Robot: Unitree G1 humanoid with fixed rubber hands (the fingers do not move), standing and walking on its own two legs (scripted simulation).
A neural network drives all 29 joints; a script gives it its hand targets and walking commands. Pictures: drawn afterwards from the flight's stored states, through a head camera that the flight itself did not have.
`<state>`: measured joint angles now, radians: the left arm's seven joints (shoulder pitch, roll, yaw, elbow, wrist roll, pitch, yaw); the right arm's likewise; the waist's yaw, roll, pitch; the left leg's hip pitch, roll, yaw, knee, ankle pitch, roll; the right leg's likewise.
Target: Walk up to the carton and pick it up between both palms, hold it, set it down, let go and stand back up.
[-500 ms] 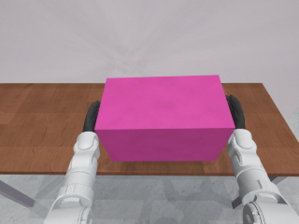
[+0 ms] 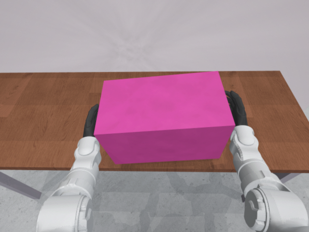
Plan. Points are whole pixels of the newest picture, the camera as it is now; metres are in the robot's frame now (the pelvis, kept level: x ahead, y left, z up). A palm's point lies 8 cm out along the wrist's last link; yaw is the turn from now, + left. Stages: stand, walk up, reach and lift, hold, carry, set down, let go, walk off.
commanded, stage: set down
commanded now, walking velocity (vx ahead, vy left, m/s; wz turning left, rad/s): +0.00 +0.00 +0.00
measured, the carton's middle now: (163, 120) +0.41 +0.01 +0.03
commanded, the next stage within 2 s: none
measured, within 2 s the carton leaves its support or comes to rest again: rests again in 0.46 s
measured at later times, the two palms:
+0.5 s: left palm (103, 140) +0.39 +0.19 -0.04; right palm (232, 134) +0.40 -0.21 -0.04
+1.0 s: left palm (103, 138) +0.40 +0.19 -0.04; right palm (233, 131) +0.41 -0.21 -0.04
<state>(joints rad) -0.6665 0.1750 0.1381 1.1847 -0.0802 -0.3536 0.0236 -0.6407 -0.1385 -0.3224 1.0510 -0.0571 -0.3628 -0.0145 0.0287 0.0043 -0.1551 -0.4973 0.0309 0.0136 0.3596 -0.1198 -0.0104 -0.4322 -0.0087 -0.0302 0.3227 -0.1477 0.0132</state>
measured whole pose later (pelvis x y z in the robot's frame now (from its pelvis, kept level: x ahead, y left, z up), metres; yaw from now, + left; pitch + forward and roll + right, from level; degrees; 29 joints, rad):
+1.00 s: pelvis -0.01 +0.00 -0.04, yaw -3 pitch +30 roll -2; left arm -0.79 0.19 0.04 1.35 -0.20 -0.56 0.05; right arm -0.82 -0.27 -0.09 1.35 0.17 -0.52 0.01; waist 0.06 0.04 -0.28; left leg -0.98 0.06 0.03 0.67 -0.22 -0.01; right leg -0.92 0.01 -0.02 0.62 -0.23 0.01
